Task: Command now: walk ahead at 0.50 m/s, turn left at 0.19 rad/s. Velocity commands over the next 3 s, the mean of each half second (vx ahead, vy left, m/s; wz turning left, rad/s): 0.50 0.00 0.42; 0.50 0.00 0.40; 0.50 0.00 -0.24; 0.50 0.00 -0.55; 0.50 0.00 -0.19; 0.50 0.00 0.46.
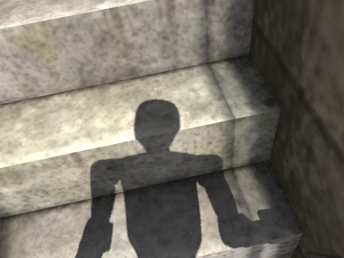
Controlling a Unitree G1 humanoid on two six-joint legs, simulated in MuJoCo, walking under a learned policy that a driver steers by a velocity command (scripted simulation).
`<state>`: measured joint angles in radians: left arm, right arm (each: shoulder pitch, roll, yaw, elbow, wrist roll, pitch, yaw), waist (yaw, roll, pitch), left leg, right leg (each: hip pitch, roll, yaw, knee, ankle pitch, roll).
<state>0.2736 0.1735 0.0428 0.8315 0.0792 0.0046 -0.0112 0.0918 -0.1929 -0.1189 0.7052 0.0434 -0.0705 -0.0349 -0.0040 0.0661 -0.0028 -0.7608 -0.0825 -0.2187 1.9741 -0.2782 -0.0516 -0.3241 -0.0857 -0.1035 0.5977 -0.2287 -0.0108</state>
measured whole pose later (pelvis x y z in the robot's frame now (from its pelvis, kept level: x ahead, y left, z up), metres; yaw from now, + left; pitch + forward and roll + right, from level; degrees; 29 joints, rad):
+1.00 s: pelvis +0.24 +0.19 +0.26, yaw +21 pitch +6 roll -8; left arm -0.05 0.02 -0.10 0.63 -0.02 -0.04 0.02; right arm 0.57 -0.05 0.00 1.01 0.04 -0.01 -0.09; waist -0.08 0.06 0.01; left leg -0.01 0.07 -0.21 0.15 -0.08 0.10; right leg -1.19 -0.04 -0.24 1.63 -0.41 -0.07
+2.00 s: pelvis +0.44 +0.19 +0.53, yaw +4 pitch -2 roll +3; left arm 0.52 0.12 -0.02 0.73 0.05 -0.06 0.07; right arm -0.09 -0.17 0.02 0.53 -0.03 -0.01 0.05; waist 0.12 0.00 0.06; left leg -0.68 -0.06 0.08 2.00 -0.21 0.03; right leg -0.70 0.17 0.02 1.32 -0.81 -0.16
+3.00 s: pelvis +0.18 +0.11 +0.22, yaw +11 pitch +0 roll -5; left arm -0.19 0.13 0.01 0.39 -0.05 -0.02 0.07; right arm 0.59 -0.25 -0.07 0.81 -0.07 0.08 0.02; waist -0.14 0.07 0.06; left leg -0.22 0.10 0.17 0.65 -0.32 0.13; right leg -0.96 -0.29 -0.14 1.82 -0.80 0.10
